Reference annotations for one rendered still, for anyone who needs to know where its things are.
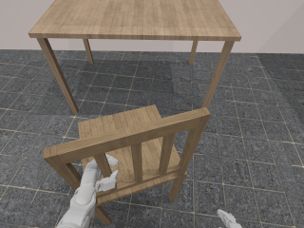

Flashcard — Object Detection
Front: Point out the left robot hand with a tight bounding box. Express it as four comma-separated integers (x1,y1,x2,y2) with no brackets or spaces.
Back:
80,154,119,192

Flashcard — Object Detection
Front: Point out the right robot hand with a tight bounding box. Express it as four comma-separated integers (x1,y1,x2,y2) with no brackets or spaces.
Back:
217,209,242,228

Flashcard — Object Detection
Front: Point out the chair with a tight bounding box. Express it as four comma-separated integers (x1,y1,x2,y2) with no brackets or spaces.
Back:
43,104,211,226

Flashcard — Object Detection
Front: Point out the left robot forearm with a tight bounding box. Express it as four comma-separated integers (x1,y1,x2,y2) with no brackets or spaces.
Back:
56,185,97,228

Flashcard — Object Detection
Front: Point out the table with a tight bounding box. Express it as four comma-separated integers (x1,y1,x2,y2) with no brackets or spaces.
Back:
28,0,242,114

